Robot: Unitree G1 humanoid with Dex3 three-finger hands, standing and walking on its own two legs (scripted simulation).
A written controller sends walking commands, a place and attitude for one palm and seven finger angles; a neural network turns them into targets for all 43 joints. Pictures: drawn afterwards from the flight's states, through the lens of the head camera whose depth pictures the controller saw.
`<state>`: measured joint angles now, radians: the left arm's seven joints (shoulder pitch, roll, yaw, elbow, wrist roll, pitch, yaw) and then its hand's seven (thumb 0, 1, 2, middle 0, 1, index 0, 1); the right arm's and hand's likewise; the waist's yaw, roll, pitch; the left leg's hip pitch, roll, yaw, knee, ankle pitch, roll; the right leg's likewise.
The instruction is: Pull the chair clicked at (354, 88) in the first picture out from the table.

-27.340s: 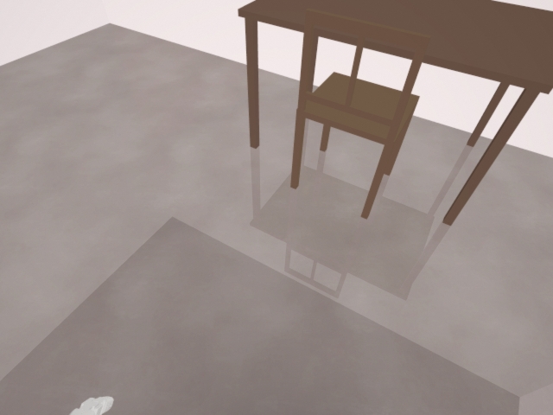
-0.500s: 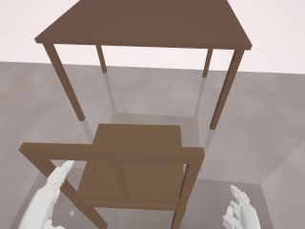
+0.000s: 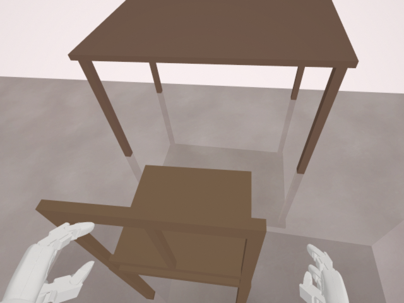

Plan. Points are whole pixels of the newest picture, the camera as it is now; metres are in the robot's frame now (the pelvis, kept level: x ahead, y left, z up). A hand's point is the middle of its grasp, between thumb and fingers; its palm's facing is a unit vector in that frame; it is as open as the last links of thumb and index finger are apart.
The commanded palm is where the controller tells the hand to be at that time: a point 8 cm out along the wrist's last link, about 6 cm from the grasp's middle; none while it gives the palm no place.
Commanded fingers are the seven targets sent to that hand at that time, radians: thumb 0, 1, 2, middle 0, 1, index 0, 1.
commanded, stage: draw the hand back to the body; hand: left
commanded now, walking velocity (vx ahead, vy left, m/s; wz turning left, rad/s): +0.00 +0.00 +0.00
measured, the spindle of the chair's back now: (163, 247) +0.24 +0.14 -0.08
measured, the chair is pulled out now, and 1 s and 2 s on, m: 0.60 0.59 0.59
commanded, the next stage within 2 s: step back with the hand held close in 0.44 s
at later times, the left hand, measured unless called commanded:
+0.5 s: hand (45, 238) +0.16 +0.25 +0.15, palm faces +0.36 -0.81 -0.46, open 7.4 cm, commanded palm +0.12 +0.30 +0.19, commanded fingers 0.00 0.90 0.90 -0.20 -0.30 -0.20 -0.30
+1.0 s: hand (1, 225) +0.16 +0.29 +0.18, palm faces +0.36 -0.73 -0.58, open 7.4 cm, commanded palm +0.10 +0.33 +0.19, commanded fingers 0.00 0.90 0.90 -0.20 -0.30 -0.20 -0.30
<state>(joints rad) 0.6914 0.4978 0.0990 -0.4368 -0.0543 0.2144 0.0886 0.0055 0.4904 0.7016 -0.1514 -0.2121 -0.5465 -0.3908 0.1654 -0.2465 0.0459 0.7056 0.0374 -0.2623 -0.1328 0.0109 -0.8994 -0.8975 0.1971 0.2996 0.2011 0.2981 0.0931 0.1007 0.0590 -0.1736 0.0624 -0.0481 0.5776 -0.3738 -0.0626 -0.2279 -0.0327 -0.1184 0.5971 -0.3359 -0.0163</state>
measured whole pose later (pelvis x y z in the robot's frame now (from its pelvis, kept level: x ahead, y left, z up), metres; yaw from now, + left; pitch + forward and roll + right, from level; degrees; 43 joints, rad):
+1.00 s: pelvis -0.05 +0.03 +0.01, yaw -2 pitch +0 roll +1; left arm 0.59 0.49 0.45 -0.56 -0.04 -0.13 0.14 0.02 0.89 0.90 -0.22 -0.30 -0.21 -0.31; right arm 0.20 -0.18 0.01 0.62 0.02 -0.08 -0.11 0.01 -0.90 -0.90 0.20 0.30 0.20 0.30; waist 0.03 0.00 0.05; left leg -0.24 0.00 0.02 0.50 -0.26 -0.01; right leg -0.32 -0.09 -0.05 0.53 -0.21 0.03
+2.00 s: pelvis -0.24 +0.04 +0.01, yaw -2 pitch +2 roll -3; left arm 0.55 0.46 0.46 -0.60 -0.06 -0.21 0.15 0.02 0.89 0.90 -0.21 -0.30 -0.21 -0.31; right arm 0.19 -0.15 0.01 0.64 0.00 -0.19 -0.07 0.01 -0.90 -0.90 0.20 0.30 0.20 0.30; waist 0.02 0.00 0.03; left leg -0.41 0.05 -0.04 0.47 -0.09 -0.01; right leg -0.33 -0.01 -0.01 0.75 -0.44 0.00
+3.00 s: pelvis -0.36 +0.05 +0.00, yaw +3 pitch +1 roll -2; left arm 0.39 0.42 0.30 -0.17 0.03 -0.11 0.06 0.00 0.90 0.90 -0.20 -0.30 -0.20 -0.30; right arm 0.27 -0.21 -0.02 0.72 -0.01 -0.07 0.00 0.01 -0.90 -0.90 0.20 0.30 0.20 0.30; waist -0.01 0.05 -0.08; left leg -0.36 0.01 0.02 0.75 -0.36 0.02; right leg -0.29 -0.02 -0.12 0.58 -0.31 -0.01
